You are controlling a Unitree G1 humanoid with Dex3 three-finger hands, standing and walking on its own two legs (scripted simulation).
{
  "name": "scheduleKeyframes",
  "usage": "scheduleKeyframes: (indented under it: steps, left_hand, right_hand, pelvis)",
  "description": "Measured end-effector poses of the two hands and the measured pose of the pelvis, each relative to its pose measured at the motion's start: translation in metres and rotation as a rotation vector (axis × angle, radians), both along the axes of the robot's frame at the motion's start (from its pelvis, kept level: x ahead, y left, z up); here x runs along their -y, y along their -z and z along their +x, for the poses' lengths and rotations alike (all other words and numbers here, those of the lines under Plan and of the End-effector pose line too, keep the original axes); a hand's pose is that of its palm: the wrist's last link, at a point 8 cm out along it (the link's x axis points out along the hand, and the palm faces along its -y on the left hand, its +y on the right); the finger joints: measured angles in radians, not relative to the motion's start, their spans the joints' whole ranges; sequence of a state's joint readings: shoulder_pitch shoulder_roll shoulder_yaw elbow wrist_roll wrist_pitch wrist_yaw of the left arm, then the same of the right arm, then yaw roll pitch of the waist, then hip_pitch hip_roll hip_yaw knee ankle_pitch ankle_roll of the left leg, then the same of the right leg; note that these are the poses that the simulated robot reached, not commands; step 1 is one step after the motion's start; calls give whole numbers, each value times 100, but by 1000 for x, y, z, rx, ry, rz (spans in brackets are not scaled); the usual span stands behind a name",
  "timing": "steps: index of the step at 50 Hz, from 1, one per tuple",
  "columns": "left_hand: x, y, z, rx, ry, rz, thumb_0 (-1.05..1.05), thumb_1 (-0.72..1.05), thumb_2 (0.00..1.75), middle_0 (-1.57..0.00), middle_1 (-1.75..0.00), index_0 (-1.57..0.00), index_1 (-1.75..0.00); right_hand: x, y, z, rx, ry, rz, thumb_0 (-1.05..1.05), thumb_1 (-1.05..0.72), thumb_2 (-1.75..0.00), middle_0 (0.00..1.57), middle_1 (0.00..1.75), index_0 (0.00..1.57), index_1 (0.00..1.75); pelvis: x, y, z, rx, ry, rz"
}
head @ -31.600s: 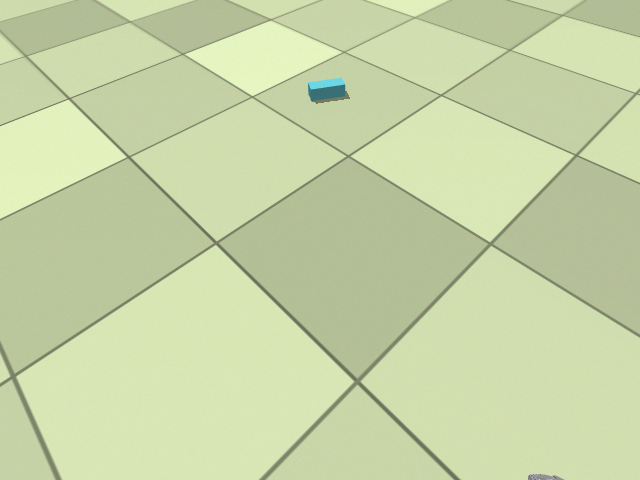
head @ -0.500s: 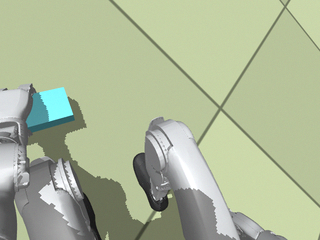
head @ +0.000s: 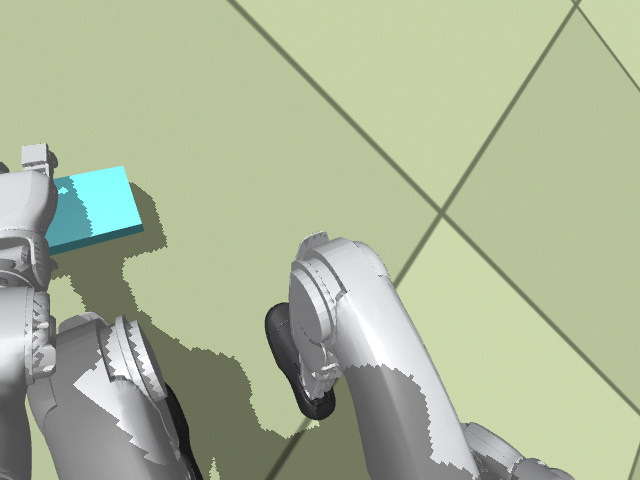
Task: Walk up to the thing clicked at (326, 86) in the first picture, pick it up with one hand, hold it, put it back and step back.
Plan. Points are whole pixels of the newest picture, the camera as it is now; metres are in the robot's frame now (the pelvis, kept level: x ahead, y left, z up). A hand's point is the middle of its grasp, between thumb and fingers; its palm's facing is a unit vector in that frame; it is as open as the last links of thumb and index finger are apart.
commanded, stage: open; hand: left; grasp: from above
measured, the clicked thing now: (52, 219) +0.45 +0.20 -0.28
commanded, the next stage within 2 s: withdraw in 0.28 s
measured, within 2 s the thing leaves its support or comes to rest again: neither
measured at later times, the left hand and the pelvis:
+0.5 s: hand (34, 225) +0.44 +0.22 -0.24, palm faces -0.43 -0.07 -0.90, open 14.0 cm; pelvis +0.00 +0.00 +0.00, yaw +0 degrees
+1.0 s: hand out of the picture +0.43 +0.20 -0.08, palm faces -0.45 -0.06 -0.89, open 13.9 cm; pelvis +0.00 -0.01 +0.07, yaw +7 degrees
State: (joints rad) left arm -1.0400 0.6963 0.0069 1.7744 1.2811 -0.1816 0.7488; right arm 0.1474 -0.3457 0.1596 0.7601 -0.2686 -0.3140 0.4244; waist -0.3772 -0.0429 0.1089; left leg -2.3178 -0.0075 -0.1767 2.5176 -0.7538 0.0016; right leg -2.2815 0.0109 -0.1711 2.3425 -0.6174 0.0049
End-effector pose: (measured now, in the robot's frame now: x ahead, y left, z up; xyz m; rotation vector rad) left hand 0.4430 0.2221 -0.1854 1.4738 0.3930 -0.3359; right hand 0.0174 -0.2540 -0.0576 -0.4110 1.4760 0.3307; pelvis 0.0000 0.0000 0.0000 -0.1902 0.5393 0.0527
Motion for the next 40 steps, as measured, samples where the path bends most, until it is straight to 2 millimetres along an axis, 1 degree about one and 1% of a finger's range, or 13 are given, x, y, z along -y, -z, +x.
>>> scheduleKeyframes:
  steps: [10, 21, 28, 31, 34, 37, 40]
  left_hand:
    - [2, -2, -5, -4, 26, -5, 0, -55, 108, -10, -97, -5, -101]
    - [3, -3, -1, 25, 25, 4, 0, -51, 103, -7, -99, -6, -101]
    - [1, -6, 3, 40, -26, -4, 0, -50, 101, -8, -102, -8, -102]
    - [-2, -18, 10, 98, -68, -5, 0, -51, 101, -9, -103, -9, -102]
    - [-2, -36, 13, 140, -100, 8, 0, -52, 101, -9, -103, -9, -102]
    - [-2, -64, 15, 173, -117, 26, 0, -53, 102, -10, -103, -9, -103]
    - [0, -97, 12, 175, -123, 60, 0, -54, 103, -10, -104, -9, -105]
  right_hand:
    - [1, 3, 0, 4, -1, -10, 0, -90, -91, 19, 30, 20, 30]
    - [2, -5, -3, 4, -1, -29, 0, -90, -90, 19, 30, 20, 30]
    - [1, -5, -4, 0, 3, -11, 0, -91, -90, 19, 30, 20, 30]
    - [1, -2, -4, -10, 23, 6, 0, -91, -91, 19, 30, 20, 30]
    - [2, 2, -1, -12, 58, 26, 0, -91, -91, 19, 30, 20, 30]
    - [3, 8, 8, -1, 112, 39, 0, -92, -91, 19, 30, 20, 30]
    - [6, 10, 24, 34, 173, 47, 1, -92, -91, 20, 30, 20, 30]
  pelvis:
    - [1, 0, -2, 8, 2, 3]
    - [-1, -2, -3, 2, 6, -5]
    - [0, -2, -1, -4, 2, -2]
    - [1, -3, 1, -16, 0, 5]
    - [1, -7, 3, -36, -4, 15]
    - [1, -15, 5, -68, -7, 28]
    - [1, -27, 7, -93, -14, 48]
